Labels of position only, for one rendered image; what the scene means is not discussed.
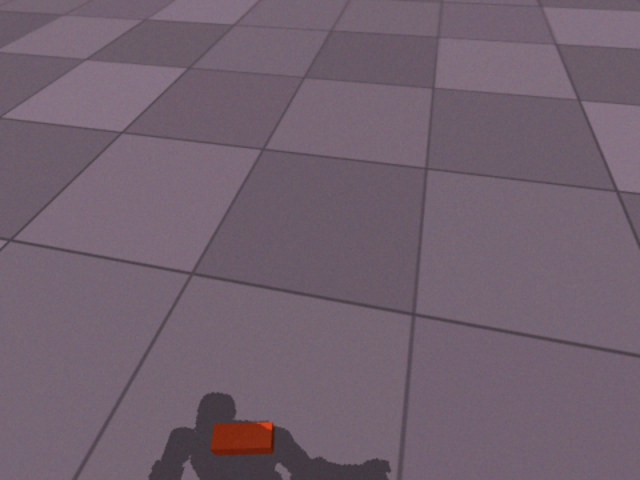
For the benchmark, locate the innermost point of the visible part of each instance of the carton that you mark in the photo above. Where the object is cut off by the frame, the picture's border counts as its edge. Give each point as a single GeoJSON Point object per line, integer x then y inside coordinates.
{"type": "Point", "coordinates": [243, 438]}

